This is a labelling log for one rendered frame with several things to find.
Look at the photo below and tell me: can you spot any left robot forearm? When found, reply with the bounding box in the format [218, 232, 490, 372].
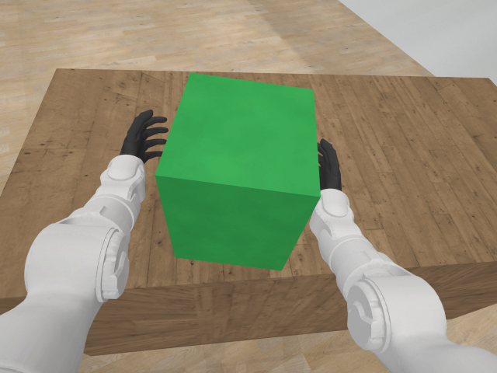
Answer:
[24, 155, 145, 293]

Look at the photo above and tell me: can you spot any robot left hand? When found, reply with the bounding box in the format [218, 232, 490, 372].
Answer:
[120, 110, 169, 164]

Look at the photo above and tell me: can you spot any carton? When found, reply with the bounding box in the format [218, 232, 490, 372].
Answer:
[155, 72, 321, 270]

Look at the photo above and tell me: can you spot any right robot upper arm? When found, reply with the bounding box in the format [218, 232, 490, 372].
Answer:
[347, 275, 497, 373]

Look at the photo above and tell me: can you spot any pedestal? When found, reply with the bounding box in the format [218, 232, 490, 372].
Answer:
[0, 68, 497, 356]

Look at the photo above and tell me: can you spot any robot right hand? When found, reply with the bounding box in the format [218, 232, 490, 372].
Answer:
[317, 138, 342, 191]

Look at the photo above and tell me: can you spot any left robot upper arm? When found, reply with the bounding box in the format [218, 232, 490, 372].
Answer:
[0, 223, 129, 373]

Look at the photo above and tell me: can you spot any right robot forearm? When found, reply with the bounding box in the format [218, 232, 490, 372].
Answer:
[309, 189, 447, 331]

